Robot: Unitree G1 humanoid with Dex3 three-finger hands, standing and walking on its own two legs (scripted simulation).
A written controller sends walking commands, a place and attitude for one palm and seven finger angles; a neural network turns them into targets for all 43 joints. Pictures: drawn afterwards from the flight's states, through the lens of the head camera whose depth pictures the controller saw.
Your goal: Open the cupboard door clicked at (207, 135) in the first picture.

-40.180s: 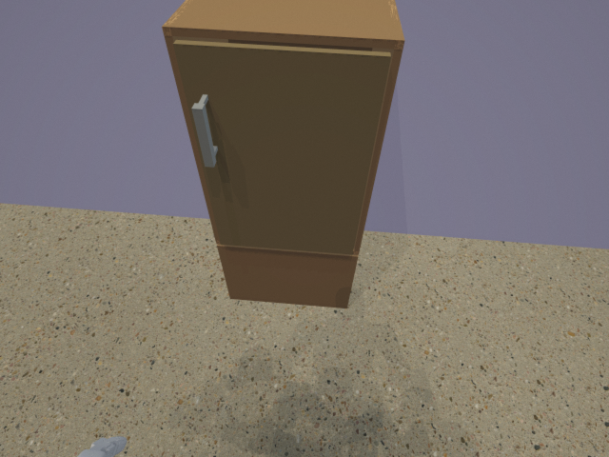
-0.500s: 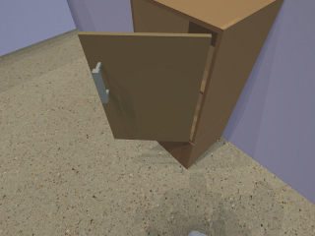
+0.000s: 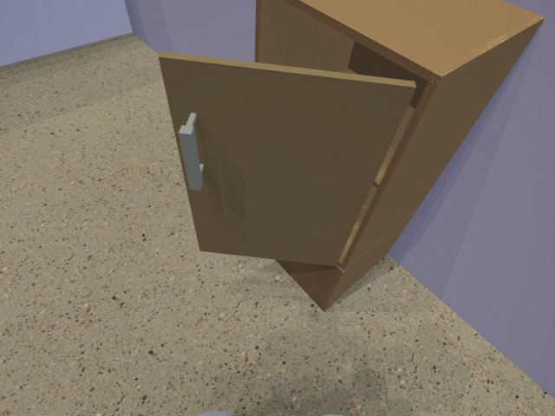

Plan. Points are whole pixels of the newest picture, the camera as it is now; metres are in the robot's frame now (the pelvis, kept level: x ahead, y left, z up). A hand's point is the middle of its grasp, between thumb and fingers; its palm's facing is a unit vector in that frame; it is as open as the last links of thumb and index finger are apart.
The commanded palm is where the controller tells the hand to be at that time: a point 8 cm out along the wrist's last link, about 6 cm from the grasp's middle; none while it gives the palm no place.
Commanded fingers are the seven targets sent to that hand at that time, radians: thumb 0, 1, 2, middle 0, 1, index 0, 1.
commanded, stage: come to a stop and stand still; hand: left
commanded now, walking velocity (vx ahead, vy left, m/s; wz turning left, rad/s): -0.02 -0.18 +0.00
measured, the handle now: (194, 153) +0.54 +0.20 +0.02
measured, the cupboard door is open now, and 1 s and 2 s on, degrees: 44 44 44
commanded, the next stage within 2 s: look again from close up in 0.78 s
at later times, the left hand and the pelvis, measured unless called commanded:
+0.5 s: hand out of the picture -0.02 +0.12 -0.17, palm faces +0.00 -0.98 -0.18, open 7.3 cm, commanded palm none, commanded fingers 0.00 0.90 0.90 -0.20 -0.30 -0.20 -0.30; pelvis -0.04 -0.05 +0.00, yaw +0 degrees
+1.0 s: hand out of the picture -0.04 +0.11 -0.18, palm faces +0.00 -0.99 -0.16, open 7.4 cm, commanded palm none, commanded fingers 0.00 0.90 0.90 -0.20 -0.30 -0.20 -0.30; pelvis -0.02 -0.04 +0.00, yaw -1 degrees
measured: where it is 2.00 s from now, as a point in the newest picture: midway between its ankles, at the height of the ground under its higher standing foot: outside the picture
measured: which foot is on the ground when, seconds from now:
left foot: down 0.00-1.00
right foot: up 0.00-0.30, down 0.32-1.00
